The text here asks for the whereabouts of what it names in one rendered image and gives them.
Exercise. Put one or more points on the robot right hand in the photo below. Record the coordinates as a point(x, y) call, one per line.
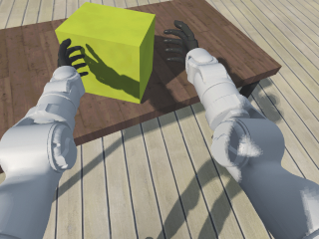
point(186, 41)

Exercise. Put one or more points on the right robot forearm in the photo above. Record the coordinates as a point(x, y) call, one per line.
point(216, 90)

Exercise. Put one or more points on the carton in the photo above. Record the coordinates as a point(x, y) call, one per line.
point(118, 45)

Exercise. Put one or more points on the left robot forearm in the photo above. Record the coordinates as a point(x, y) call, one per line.
point(59, 102)

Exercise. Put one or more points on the robot left upper arm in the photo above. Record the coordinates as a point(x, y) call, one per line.
point(33, 157)

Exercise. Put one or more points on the robot right upper arm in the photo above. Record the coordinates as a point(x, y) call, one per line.
point(251, 150)

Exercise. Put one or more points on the table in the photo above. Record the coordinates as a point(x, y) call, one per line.
point(29, 58)

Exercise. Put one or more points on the robot left hand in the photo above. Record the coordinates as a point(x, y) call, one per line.
point(65, 60)

